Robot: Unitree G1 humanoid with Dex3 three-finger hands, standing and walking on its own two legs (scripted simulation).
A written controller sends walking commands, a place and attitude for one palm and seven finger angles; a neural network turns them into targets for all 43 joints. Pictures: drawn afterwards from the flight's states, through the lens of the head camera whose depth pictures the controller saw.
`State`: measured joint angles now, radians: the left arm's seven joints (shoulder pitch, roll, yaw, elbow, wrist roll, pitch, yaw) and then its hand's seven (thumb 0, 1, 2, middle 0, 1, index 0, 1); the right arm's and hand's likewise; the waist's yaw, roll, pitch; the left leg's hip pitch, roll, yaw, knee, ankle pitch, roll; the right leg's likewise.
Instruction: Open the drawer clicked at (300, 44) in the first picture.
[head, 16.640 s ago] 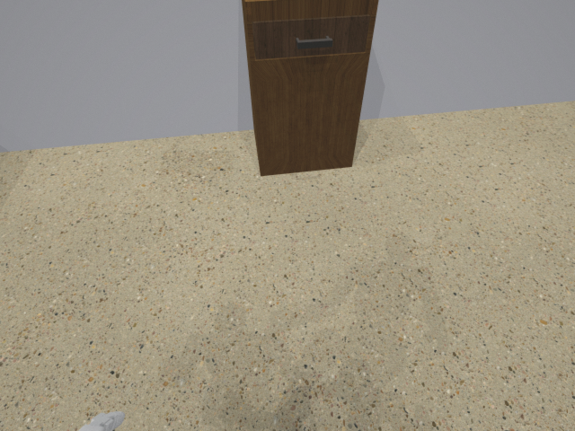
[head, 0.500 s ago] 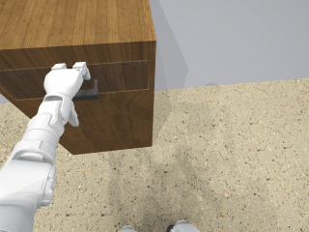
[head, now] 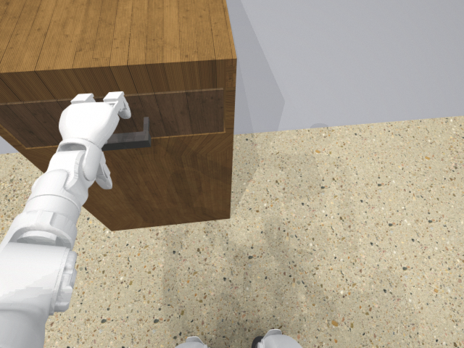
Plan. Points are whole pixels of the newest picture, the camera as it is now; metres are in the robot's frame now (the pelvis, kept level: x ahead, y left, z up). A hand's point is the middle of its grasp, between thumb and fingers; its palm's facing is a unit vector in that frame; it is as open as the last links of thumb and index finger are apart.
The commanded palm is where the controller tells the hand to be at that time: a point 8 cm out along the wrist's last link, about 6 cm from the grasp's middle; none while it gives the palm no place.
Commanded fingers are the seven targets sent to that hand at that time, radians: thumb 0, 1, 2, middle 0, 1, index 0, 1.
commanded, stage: move the hooked fingers above the handle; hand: left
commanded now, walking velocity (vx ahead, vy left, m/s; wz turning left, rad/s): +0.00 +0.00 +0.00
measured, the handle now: (116, 133) +0.54 +0.23 -0.03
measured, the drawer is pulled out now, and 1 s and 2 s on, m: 0.00 0.00 0.00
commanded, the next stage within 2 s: lower the fingers behind the handle in 1.76 s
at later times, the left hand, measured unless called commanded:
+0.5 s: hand (111, 132) +0.50 +0.21 +0.02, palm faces -0.05 -0.05 -1.00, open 13.8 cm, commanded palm +0.47 +0.23 +0.08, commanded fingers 0.00 -0.50 0.30 -0.30 -1.20 -0.30 -1.20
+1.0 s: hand (110, 130) +0.50 +0.21 +0.03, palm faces -0.03 -0.04 -1.00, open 13.7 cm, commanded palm +0.48 +0.23 +0.08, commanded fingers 0.00 -0.50 0.30 -0.30 -1.20 -0.30 -1.20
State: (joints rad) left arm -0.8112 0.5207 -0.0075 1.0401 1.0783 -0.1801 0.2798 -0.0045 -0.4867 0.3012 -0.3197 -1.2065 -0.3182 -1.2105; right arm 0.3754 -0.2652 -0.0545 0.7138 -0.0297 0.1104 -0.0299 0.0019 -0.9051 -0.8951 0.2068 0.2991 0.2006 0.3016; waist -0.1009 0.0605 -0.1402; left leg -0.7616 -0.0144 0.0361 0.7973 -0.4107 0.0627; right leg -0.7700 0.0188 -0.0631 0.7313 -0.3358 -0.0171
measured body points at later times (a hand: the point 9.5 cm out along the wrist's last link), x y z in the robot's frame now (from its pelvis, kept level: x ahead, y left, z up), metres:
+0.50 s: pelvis +0.01 +0.00 +0.00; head +0.12 -0.01 +0.44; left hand +0.50 +0.21 +0.08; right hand +0.00 -0.27 -0.13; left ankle -0.03 +0.07 -0.70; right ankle -0.01 -0.11 -0.70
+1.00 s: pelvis +0.00 +0.00 +0.00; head +0.12 -0.01 +0.44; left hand +0.50 +0.21 +0.08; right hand +0.02 -0.28 -0.13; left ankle -0.03 +0.07 -0.70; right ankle -0.01 -0.11 -0.70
